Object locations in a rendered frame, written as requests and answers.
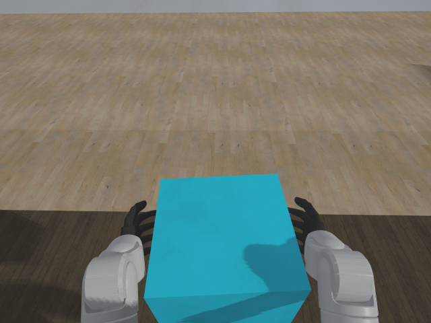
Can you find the robot left hand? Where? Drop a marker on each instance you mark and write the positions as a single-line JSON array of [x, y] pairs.
[[132, 221]]

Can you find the robot right hand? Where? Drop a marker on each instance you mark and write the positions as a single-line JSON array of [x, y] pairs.
[[311, 220]]

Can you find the robot left forearm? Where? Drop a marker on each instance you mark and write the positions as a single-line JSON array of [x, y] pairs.
[[110, 283]]

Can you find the robot right forearm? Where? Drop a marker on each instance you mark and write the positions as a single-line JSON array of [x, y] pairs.
[[345, 280]]

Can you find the carton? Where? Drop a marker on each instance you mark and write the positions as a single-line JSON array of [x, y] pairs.
[[224, 250]]

